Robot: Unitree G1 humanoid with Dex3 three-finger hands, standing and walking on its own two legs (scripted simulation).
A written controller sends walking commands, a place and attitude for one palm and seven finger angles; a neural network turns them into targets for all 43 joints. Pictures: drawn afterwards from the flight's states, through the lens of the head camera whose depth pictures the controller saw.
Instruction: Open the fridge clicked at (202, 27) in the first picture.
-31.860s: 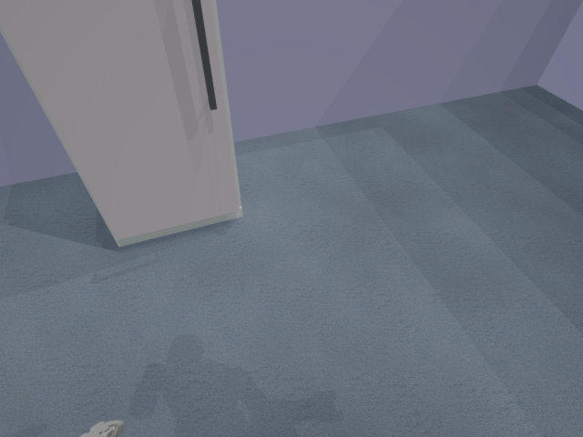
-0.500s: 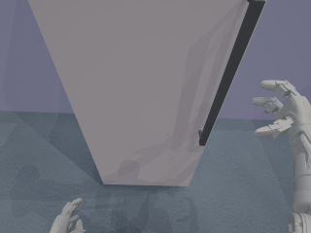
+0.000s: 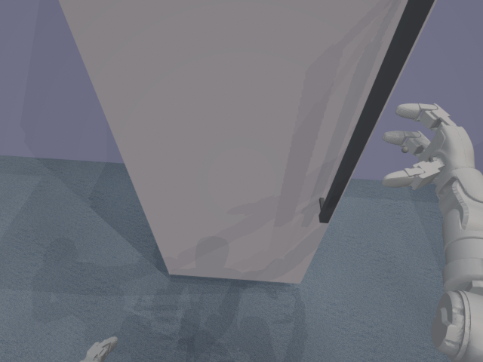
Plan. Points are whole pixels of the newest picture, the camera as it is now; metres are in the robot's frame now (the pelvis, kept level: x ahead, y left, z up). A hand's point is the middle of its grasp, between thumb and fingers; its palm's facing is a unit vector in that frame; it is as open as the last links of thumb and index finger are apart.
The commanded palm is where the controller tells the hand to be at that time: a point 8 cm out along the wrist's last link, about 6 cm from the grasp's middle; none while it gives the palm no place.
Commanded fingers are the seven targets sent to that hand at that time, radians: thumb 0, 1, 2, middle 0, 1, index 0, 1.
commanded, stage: move the hooked fingers beside the handle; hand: right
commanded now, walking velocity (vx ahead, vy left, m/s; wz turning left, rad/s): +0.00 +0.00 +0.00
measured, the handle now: (354, 136) +0.49 -0.14 +0.13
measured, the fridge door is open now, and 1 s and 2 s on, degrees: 0 0 0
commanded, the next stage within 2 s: feel for the door with the fingertips in 0.84 s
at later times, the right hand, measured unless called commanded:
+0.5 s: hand (412, 156) +0.42 -0.21 +0.16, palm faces -0.03 +1.00 +0.00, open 14.0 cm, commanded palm +0.40 -0.26 +0.16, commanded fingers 0.00 0.50 -0.30 0.30 1.20 0.30 1.20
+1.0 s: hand (403, 150) +0.44 -0.20 +0.16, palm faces -0.05 +1.00 +0.00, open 14.0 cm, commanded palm +0.41 -0.25 +0.16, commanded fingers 0.00 0.50 -0.30 0.30 1.20 0.30 1.20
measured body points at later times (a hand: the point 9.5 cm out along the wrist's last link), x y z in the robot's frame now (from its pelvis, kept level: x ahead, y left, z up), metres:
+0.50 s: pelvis +0.00 +0.00 +0.00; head +0.01 +0.01 +0.45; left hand +0.07 +0.27 -0.11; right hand +0.42 -0.26 +0.16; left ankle -0.01 +0.12 -0.73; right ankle +0.01 -0.11 -0.73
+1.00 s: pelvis +0.00 +0.00 +0.00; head +0.02 +0.00 +0.45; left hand +0.06 +0.27 -0.11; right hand +0.43 -0.25 +0.16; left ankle -0.01 +0.12 -0.73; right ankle +0.01 -0.11 -0.73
